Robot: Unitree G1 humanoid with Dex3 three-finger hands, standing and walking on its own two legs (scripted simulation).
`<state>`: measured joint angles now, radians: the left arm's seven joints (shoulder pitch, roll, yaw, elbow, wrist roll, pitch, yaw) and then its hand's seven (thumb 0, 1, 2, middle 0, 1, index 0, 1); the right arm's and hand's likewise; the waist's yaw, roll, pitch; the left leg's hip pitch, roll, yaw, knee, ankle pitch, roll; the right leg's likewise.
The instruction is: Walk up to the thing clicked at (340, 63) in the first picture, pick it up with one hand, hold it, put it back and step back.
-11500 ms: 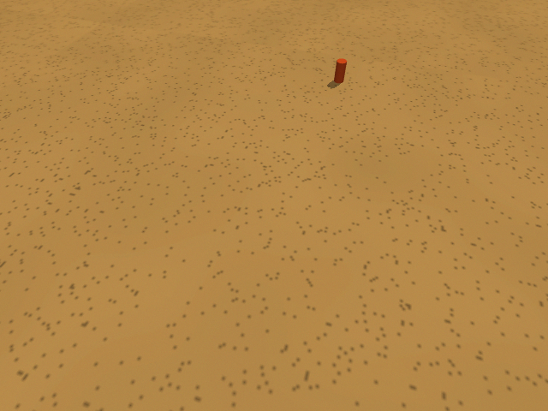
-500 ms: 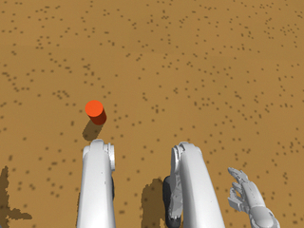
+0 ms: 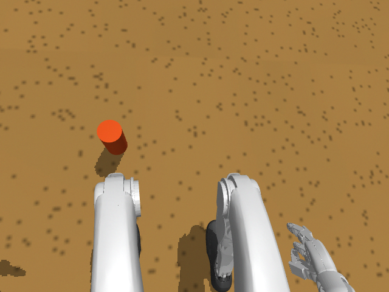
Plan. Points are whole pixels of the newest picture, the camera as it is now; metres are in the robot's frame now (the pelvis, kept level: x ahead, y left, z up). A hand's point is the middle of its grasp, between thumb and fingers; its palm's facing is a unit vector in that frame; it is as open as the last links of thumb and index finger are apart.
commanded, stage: go down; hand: left
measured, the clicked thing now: (113, 138) +0.47 +0.22 -0.32
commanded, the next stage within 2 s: approach in 0.34 s
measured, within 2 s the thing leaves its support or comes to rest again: neither
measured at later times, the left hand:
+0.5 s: hand out of the picture +0.38 +0.42 +0.00, palm faces +0.21 -0.98 -0.08, open 17.6 cm
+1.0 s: hand (51, 140) +0.42 +0.34 -0.19, palm faces +0.12 -0.99 +0.03, open 17.6 cm
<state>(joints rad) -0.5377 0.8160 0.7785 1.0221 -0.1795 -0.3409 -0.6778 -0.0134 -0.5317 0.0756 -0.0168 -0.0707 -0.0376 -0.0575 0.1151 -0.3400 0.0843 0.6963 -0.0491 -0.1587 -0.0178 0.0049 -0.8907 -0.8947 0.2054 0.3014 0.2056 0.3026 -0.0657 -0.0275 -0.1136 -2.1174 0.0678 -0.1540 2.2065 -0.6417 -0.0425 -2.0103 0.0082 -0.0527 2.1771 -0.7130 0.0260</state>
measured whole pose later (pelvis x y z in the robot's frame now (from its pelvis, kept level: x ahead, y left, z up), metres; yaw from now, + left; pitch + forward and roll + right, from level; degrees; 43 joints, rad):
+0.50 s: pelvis +0.00 +0.00 -0.02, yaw -1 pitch +31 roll -7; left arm -0.58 0.87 0.82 1.06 -0.20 -0.36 -0.71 -0.01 -0.56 0.05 -0.03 -0.06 -0.04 -0.05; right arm 0.10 -0.35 0.10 0.69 -0.06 -0.15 -0.01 0.00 -0.90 -0.90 0.20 0.30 0.20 0.30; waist -0.08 -0.03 -0.09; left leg -2.16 0.06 -0.17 2.26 -0.65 -0.04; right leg -2.05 0.01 -0.06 2.23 -0.72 0.03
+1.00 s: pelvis +0.00 +0.01 -0.09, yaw -6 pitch +22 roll -10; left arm -0.61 0.82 0.78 1.26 -0.22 -0.75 -0.64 -0.02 -0.59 0.05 -0.05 -0.09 -0.06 -0.09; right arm -0.06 -0.36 0.28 0.66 -0.21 -0.10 0.05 0.00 -0.90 -0.89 0.20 0.30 0.21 0.30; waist -0.17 -0.17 0.14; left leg -2.27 0.06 -0.29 2.55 -0.68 -0.06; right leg -2.13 0.07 -0.11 2.45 -0.72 0.05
